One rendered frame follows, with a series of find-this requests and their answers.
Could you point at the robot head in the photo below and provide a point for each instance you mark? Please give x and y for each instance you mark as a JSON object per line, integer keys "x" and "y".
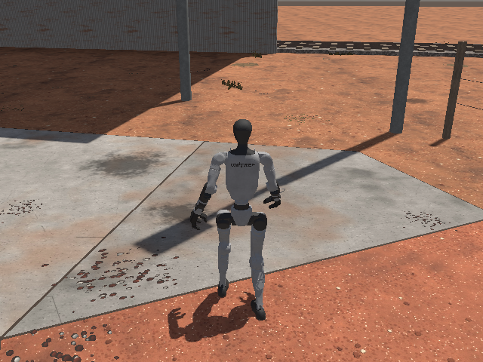
{"x": 242, "y": 130}

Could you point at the right robot upper arm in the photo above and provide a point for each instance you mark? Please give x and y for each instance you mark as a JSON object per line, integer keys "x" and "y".
{"x": 269, "y": 170}

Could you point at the robot right forearm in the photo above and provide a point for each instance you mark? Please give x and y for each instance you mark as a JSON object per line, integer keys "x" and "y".
{"x": 276, "y": 194}

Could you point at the robot left forearm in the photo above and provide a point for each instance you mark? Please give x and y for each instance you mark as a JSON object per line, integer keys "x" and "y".
{"x": 202, "y": 201}

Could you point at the left robot upper arm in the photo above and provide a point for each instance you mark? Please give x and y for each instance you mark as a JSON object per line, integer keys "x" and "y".
{"x": 214, "y": 172}

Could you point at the left robot hand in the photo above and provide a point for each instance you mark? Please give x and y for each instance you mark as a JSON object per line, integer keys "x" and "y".
{"x": 194, "y": 218}

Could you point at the right robot hand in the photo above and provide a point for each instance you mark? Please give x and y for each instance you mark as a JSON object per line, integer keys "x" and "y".
{"x": 269, "y": 199}

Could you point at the right robot foot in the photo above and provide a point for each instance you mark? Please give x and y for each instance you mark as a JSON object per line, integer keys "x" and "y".
{"x": 260, "y": 314}

